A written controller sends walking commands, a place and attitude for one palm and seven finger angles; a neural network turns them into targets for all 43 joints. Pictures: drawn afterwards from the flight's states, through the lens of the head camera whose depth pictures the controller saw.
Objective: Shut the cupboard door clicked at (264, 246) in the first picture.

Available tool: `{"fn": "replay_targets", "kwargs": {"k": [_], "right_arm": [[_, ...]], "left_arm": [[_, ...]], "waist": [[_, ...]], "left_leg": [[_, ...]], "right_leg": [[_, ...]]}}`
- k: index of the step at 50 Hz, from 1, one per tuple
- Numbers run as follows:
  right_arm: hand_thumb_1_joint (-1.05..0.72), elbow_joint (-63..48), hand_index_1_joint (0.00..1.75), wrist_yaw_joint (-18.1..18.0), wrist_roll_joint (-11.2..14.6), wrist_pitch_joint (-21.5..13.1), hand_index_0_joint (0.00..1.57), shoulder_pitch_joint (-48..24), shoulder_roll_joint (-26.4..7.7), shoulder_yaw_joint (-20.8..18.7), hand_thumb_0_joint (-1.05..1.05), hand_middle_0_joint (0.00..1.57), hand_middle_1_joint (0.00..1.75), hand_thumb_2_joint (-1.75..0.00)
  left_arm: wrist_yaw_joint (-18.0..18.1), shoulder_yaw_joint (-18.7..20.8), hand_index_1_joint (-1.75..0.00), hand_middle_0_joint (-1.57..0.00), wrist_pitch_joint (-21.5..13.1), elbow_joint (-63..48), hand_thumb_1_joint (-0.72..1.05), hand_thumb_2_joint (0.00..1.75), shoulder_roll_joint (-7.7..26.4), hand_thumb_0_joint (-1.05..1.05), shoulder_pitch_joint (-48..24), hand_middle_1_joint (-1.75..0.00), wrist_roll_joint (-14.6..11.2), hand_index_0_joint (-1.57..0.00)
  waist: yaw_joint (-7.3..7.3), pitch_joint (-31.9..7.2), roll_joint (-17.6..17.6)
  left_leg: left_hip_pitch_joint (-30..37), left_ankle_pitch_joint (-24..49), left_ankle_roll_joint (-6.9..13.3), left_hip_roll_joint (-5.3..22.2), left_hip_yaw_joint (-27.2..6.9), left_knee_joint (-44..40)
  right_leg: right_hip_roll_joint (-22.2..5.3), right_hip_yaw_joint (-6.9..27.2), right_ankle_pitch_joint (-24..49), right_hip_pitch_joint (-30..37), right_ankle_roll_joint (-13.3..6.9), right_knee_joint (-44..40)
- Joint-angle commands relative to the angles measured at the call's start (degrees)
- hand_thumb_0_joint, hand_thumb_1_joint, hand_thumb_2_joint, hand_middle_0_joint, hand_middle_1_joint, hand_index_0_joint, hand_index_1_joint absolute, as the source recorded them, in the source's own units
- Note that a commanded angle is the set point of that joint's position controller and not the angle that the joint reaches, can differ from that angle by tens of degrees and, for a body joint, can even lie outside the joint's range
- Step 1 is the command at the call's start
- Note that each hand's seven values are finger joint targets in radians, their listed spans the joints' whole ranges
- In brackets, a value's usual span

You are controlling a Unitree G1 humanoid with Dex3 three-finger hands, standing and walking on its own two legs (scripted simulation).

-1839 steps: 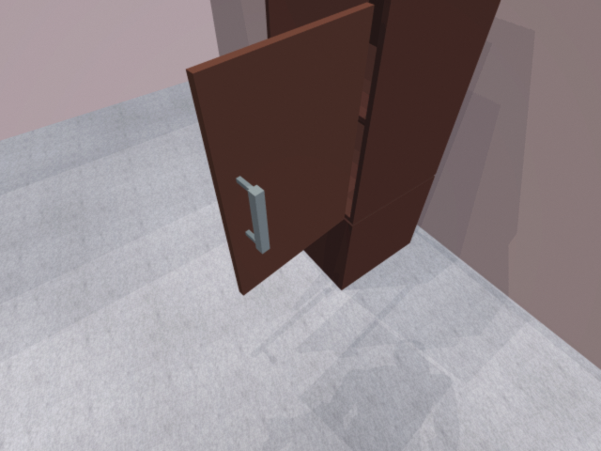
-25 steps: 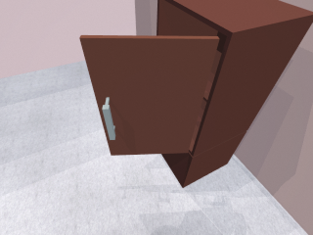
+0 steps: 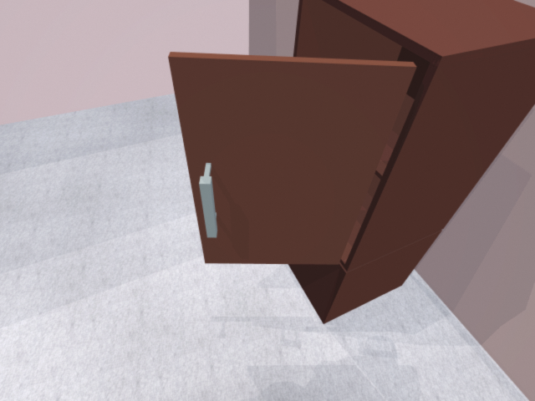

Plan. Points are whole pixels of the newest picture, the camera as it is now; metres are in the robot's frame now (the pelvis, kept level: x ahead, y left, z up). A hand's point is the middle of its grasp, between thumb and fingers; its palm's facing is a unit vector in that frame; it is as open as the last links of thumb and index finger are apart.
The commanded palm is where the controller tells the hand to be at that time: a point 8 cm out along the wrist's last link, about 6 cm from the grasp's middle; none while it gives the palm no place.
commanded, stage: look again from close up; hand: left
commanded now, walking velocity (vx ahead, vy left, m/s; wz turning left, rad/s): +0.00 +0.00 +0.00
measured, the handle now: (210, 201) +0.50 +0.16 -0.04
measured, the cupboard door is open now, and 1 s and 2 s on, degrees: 65 65 65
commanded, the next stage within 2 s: shuffle to correct the standing spot in 0.26 s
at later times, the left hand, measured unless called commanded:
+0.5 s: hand out of the picture -0.03 +0.27 -0.16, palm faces +0.00 -0.96 -0.29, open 7.4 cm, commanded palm none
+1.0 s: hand out of the picture -0.08 +0.14 -0.17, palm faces +0.10 -0.99 -0.12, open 7.4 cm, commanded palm none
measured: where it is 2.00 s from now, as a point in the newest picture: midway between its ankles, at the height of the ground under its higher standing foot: outside the picture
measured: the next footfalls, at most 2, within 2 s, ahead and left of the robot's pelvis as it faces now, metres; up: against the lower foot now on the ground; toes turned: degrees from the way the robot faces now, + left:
right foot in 1.52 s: +0.15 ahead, -0.22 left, +0.00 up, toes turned -3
left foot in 1.88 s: +0.14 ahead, +0.01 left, +0.00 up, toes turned +8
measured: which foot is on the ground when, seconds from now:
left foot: down 0.00-1.00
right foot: down 0.00-1.00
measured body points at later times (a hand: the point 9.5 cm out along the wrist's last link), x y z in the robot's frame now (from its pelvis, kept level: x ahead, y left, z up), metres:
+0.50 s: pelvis -0.04 +0.04 +0.01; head -0.04 +0.05 +0.46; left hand -0.03 +0.32 -0.14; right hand +0.04 -0.23 -0.12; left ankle +0.03 +0.12 -0.73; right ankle -0.05 -0.13 -0.73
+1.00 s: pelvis -0.02 -0.02 +0.00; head -0.02 +0.00 +0.45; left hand -0.09 +0.19 -0.16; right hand -0.03 -0.24 -0.15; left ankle +0.03 +0.12 -0.72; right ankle -0.05 -0.13 -0.73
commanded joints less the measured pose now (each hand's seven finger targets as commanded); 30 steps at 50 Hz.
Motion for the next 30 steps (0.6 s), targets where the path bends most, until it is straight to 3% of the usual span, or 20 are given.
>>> {"fn": "replay_targets", "kwargs": {"k": [1,4,12,18,21,24,26,30], "right_arm": [[-0.90,-3.98,0.30,-0.41,-0.23,-1.23,0.20,0.62,-10.03,-1.90,0.00,0.20,0.30,-0.90],[-0.90,-5.64,0.30,-0.12,-0.28,-1.14,0.20,-2.89,-12.00,-2.19,0.00,0.20,0.30,-0.90],[-0.90,-7.48,0.30,0.87,-0.43,-1.01,0.20,-6.76,-15.40,-2.00,0.00,0.20,0.30,-0.90],[-0.90,-6.73,0.30,1.21,-0.33,-0.80,0.20,-7.04,-17.12,-2.04,0.00,0.20,0.30,-0.90],[-0.90,-4.65,0.30,1.35,-0.54,0.34,0.20,-3.96,-11.77,-0.55,0.00,0.20,0.30,-0.90],[-0.90,-3.93,0.30,1.05,-0.68,1.37,0.20,-3.38,-13.75,-1.24,0.00,0.20,0.30,-0.90],[-0.90,-3.37,0.30,0.72,-0.72,1.57,0.20,-2.51,-13.72,-1.50,0.00,0.20,0.30,-0.90],[-0.90,-1.90,0.30,0.13,-0.56,1.52,0.20,-0.76,-11.54,-1.63,0.00,0.20,0.30,-0.90]], "left_arm": [[0.51,1.50,-0.30,-0.20,-0.50,-3.96,0.90,0.90,7.68,0.00,3.49,-0.30,0.01,-0.20],[0.02,1.83,-0.30,-0.20,-0.32,-4.89,0.90,0.90,9.91,0.00,1.14,-0.30,0.01,-0.20],[-1.13,1.65,-0.30,-0.20,-0.13,-5.44,0.90,0.90,12.48,0.00,-1.61,-0.30,0.25,-0.20],[-1.56,1.57,-0.30,-0.20,-0.05,-3.98,0.90,0.90,13.67,0.00,-0.88,-0.30,0.23,-0.20],[-1.37,-0.07,-0.30,-0.20,0.98,-0.96,0.90,0.90,7.73,0.00,3.74,-0.30,0.05,-0.20],[-1.60,0.08,-0.30,-0.20,1.98,0.20,0.90,0.90,7.56,0.00,6.70,-0.30,0.45,-0.20],[-1.84,0.31,-0.30,-0.20,2.21,0.61,0.90,0.90,7.33,0.00,8.43,-0.30,0.50,-0.20],[-2.06,0.57,-0.30,-0.20,1.98,1.67,0.90,0.90,6.13,0.00,11.50,-0.30,0.10,-0.20]], "waist": [[0.10,-0.30,4.39],[0.01,0.86,4.70],[0.01,0.24,4.38],[0.10,-1.38,4.50],[0.09,-1.01,4.68],[0.33,2.14,5.83],[0.71,2.32,4.84],[0.68,1.20,2.68]], "left_leg": [[6.44,24.95,3.53,4.89,-4.79,-3.92],[4.25,15.65,3.64,4.88,-6.39,-7.23],[2.08,-3.33,3.14,4.95,-9.34,-15.35],[2.59,-9.64,2.72,5.25,-10.66,-19.13],[2.13,-16.14,1.94,5.84,-11.90,-22.06],[-1.45,-24.13,2.53,7.53,-14.38,-25.47],[-2.03,-22.62,2.85,7.41,-14.46,-25.23],[-0.09,-16.95,1.53,4.74,-9.13,-19.75]], "right_leg": [[-3.82,3.02,19.08,-5.45,-2.36,-4.38],[-3.34,3.11,11.89,-6.22,-2.11,-5.55],[-3.77,2.15,5.16,-5.13,-1.67,-7.71],[-4.26,1.62,3.65,-4.04,-1.75,-8.57],[-3.34,-0.68,0.47,-3.75,-0.46,-7.99],[-1.80,-3.06,-2.35,-4.41,-0.44,-5.25],[-1.36,-3.23,-1.18,-3.40,-1.01,-5.81],[-2.79,-0.30,-1.75,-3.19,-2.14,-10.54]]}}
